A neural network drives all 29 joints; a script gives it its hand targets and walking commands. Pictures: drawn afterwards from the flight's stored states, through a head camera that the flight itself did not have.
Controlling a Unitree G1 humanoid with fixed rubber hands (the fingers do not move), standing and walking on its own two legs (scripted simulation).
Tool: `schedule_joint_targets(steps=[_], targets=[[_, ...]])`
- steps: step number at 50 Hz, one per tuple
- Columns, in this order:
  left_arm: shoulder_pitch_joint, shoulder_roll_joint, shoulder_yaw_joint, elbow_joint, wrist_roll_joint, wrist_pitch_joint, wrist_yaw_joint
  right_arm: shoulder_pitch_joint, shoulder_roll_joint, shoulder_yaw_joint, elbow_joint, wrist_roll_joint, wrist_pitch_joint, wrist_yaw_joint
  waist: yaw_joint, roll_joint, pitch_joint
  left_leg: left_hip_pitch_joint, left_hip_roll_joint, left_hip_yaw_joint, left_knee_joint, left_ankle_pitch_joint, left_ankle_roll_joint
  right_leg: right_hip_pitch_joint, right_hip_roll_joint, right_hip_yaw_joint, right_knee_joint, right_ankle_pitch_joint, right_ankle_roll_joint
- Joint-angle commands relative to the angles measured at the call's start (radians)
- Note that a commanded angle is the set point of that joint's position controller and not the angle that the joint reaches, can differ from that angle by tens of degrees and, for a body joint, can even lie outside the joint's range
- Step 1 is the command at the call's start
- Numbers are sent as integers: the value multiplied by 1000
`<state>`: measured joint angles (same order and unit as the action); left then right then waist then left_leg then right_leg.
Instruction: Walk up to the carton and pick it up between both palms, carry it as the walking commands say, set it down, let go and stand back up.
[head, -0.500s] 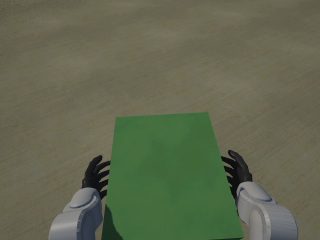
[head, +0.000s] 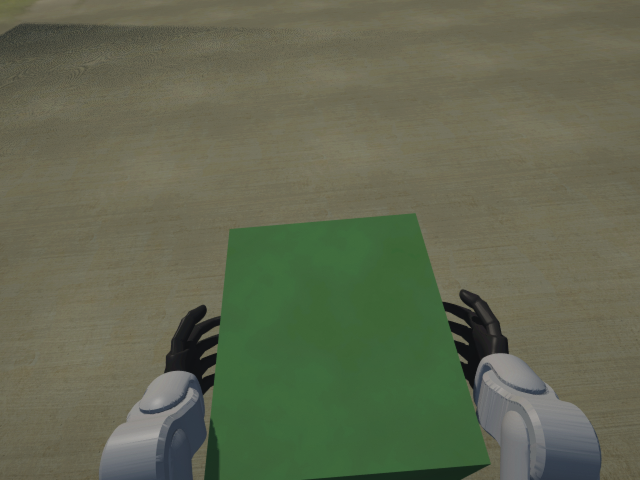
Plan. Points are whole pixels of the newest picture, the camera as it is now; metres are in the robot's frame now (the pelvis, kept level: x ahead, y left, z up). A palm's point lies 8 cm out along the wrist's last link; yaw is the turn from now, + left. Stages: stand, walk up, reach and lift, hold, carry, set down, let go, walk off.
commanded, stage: carry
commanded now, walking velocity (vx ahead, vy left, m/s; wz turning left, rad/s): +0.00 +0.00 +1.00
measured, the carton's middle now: (334, 364) +0.27 -0.01 +0.03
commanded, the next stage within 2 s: none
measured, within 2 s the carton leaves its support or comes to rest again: neither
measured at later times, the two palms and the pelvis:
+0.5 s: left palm out of the picture +0.12 +0.36 +0.06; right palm (264, 363) +0.27 +0.08 +0.06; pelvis -0.02 +0.11 -0.02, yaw +27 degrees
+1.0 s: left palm out of the picture +0.00 +0.39 +0.10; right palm (138, 362) +0.26 +0.22 +0.09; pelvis -0.01 +0.11 +0.01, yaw +57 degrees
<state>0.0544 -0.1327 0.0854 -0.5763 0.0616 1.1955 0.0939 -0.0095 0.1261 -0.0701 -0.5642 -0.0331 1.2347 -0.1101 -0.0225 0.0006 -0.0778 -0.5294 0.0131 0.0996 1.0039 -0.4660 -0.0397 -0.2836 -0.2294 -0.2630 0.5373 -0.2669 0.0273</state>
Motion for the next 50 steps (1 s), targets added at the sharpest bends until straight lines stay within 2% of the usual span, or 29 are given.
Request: schedule_joint_targets(steps=[1, 3, 4, 6, 7, 8, 9, 10, 11, 13, 14, 15, 17, 20, 22, 28, 30, 34, 36, 37, 38, 39, 40, 41, 42, 43, 46, 48, 50], targets=[[-378, -674, -595, -60, -271, 9, -80, -390, 613, 657, -125, 243, -4, 71, 18, -254, -85, -17, 21, 111, -57, 5, -8, 95, -192, -4, -101, 374, -46], [-402, -646, -602, -119, -273, -3, -63, -324, 643, 652, -77, 253, 1, 74, 26, -244, -141, 27, 13, 117, -137, 1, 9, 140, -245, 9, -70, 427, -28], [-354, -649, -575, -66, -272, 4, -65, -351, 631, 661, -102, 255, 6, 69, 26, -379, -180, 43, 20, 137, -207, 32, 2, 200, -258, -12, -14, 469, -11], [-401, -732, -629, -102, -307, -16, -68, -346, 653, 645, -125, 267, -15, 74, 14, -231, -248, 101, -22, 138, -419, 114, 9, 277, -231, -64, 194, 577, 48], [-411, -700, -631, -149, -286, -23, -66, -372, 631, 643, -150, 275, -25, 81, 2, -68, -262, 254, -36, 78, -564, 160, 24, 147, -214, -54, 328, 423, 72], [-415, -713, -629, -109, -279, -10, -59, -334, 652, 632, -95, 257, -9, 79, -6, 121, -226, 440, 155, -233, -624, 498, 96, -159, -157, -15, 540, -145, 133], [-345, -647, -632, -107, -262, -2, -51, -190, 609, 598, 6, 226, -1, 82, 8, 378, -195, 618, 376, -579, -516, 1276, 184, -474, -4, -15, 753, -550, 205], [-356, -668, -661, -92, -278, 3, -55, -199, 574, 563, -18, 221, -8, 86, -6, 283, -206, 634, 309, -475, -447, 1268, 250, -515, -3, 151, 807, -578, 174], [-390, -734, -690, -116, -303, -22, -64, -278, 664, 610, -37, 258, -21, 103, -2, 199, -250, 629, 284, -381, -403, 1295, 231, -527, -9, 171, 869, -481, 170], [-497, -820, -744, -147, -355, -31, -91, -339, 725, 626, -68, 261, -43, 110, -2, 114, -228, 442, 233, -438, -478, 847, 244, -478, 8, 229, 829, -366, 157], [-474, -835, -758, -175, -359, -40, -98, -344, 743, 642, -108, 273, -57, 120, 0, 156, -284, 450, 213, -388, -511, 629, 227, -449, 27, 217, 798, -307, 140], [-414, -877, -760, -126, -344, -46, -92, -351, 751, 645, -152, 283, -74, 130, 6, 213, -291, 504, 213, -381, -501, 654, 213, -496, 31, 226, 852, -247, 131], [-437, -857, -767, -181, -361, -69, -102, -355, 777, 665, -139, 285, -96, 138, 4, 74, -347, 490, 185, -407, -526, 569, 202, -427, 30, 258, 772, -218, 127], [-398, -860, -728, -116, -338, -78, -93, -362, 776, 672, -122, 289, -94, 136, 0, 73, -292, 493, 214, -505, -545, 758, 230, -452, 81, 258, 707, -206, 112], [-350, -829, -718, -88, -318, -66, -103, -360, 721, 696, -167, 279, -89, 138, -5, 3, -259, 454, 203, -571, -609, 563, 192, -434, 122, 268, 632, -171, 115], [-328, -763, -669, -36, -274, -31, -98, -375, 668, 691, -119, 259, -51, 133, -3, 45, -215, 414, 120, -596, -645, 517, 246, -353, 180, 283, 392, -197, 88], [-347, -764, -679, -25, -272, -17, -87, -348, 648, 651, -98, 246, -38, 129, 2, 145, -238, 352, 89, -583, -688, 423, 214, -252, 210, 280, 341, -155, 66], [-443, -730, -675, -105, -273, -20, -78, -334, 691, 663, -36, 262, -25, 137, 4, 197, -159, 283, 23, -614, -772, 351, 155, -126, 282, 251, 153, -228, 56], [-402, -752, -653, -68, -273, -22, -79, -420, 699, 686, -108, 276, -42, 123, 19, 68, -233, 202, -9, -549, -740, 397, 124, 95, 254, 244, -56, -177, 40], [-373, -762, -644, -29, -266, -14, -84, -451, 665, 689, -132, 274, -40, 124, 31, 74, -243, 30, -61, -500, -739, 214, 98, 259, 222, 249, -194, -128, 34], [-349, -742, -610, 13, -256, -7, -80, -393, 676, 694, -78, 263, -27, 111, 14, -57, -228, -78, -143, -375, -649, -6, 51, 358, 99, 317, -283, -134, -2], [-388, -727, -611, -3, -256, -1, -77, -393, 696, 684, -51, 265, -19, 108, 9, -276, -269, -132, -218, -238, -330, -82, 21, 402, -178, 507, -320, -171, -82], [-421, -716, -637, -86, -279, -16, -79, -423, 662, 692, -111, 262, -30, 100, 8, -308, -210, -200, -177, -94, -15, -155, -10, 234, -369, 585, -336, -91, -191], [-398, -734, -583, -48, -261, -18, -75, -522, 717, 731, -126, 295, -23, 101, 3, -246, -106, -195, -60, -62, 166, -39, -35, 80, -333, 434, -342, -35, -186], [-378, -740, -599, -58, -281, -17, -85, -512, 708, 735, -148, 302, -32, 107, 1, -65, -76, -149, -35, -81, 213, 33, -28, 40, -234, 337, -283, 140, -132], [-351, -733, -593, -34, -262, -15, -77, -486, 708, 720, -113, 303, -29, 112, 4, 10, -120, -113, -21, -71, 237, 70, -21, 118, -187, 254, -180, 396, -115], [-361, -678, -577, -85, -257, -34, -66, -374, 709, 730, -90, 289, -31, 102, 16, -229, -162, -208, -12, 27, 120, 26, -13, 338, -184, 167, -74, 765, -94], [-399, -661, -601, -165, -270, -29, -76, -416, 722, 738, -120, 295, -30, 95, 16, -241, -93, -137, -34, 99, 25, 64, -32, 265, -132, 84, -60, 737, -48], [-344, -633, -587, -141, -264, -17, -78, -356, 671, 716, -115, 262, -18, 79, 23, -250, -103, -86, -24, 134, 30, 38, -24, 203, -193, 110, -65, 720, -51]])
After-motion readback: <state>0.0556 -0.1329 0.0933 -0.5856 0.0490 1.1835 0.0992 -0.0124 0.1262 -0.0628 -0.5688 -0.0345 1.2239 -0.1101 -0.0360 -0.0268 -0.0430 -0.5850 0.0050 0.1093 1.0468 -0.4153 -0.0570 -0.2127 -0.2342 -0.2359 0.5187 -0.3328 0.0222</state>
